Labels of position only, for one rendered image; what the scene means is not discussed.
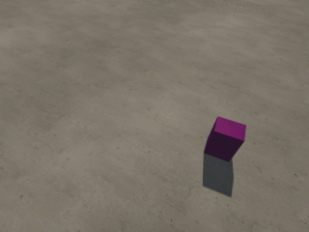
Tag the carton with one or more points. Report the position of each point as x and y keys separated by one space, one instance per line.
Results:
x=225 y=139

